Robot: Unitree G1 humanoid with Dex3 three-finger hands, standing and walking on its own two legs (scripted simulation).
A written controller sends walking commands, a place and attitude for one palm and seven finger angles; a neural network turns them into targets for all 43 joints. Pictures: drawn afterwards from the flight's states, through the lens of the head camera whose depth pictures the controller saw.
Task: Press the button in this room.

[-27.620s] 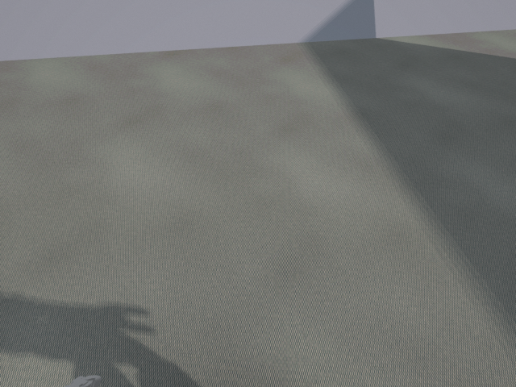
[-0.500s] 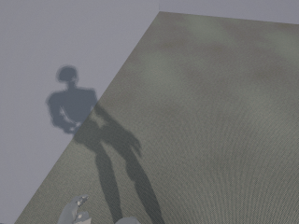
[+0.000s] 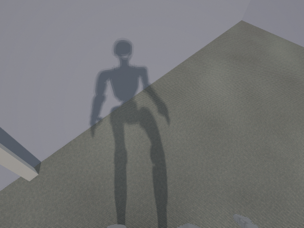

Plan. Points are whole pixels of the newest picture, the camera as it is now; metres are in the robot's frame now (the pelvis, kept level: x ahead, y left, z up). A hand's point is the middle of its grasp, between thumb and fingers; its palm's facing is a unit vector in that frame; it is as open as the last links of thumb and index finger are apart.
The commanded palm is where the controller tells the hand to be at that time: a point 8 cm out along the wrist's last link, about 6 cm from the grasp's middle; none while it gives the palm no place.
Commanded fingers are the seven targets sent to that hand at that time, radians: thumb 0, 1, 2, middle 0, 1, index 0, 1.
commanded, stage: turn to face it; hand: left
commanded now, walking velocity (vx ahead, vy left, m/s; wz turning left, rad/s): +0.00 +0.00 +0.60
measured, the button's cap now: out of the picture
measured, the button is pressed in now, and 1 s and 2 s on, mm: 0 0 0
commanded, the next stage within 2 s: take the last steps up to it in 1.38 s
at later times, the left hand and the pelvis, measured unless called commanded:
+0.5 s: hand out of the picture +0.04 +0.16 -0.13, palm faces +0.30 -0.91 -0.29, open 7.4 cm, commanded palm none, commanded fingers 0.00 0.90 0.90 -0.20 -0.30 -0.20 -0.30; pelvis +0.00 -0.05 +0.01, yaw +19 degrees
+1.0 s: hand out of the picture -0.11 +0.20 -0.16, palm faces +0.61 -0.75 -0.26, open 7.4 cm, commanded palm none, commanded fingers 0.00 0.90 0.90 -0.20 -0.30 -0.20 -0.30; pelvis -0.02 -0.02 +0.01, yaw +36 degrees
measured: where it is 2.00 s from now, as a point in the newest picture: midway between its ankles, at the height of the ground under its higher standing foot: outside the picture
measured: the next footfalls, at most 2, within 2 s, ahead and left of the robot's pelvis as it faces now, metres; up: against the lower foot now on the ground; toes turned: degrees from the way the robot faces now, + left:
right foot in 0.32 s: +0.07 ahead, -0.13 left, +0.00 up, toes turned +8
left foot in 0.80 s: -0.04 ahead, +0.09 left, +0.00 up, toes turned +36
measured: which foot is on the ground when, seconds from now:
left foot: down 0.00-0.34, up 0.36-0.78, down 0.80-1.00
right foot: up 0.00-0.30, down 0.32-0.80, up 0.82-1.00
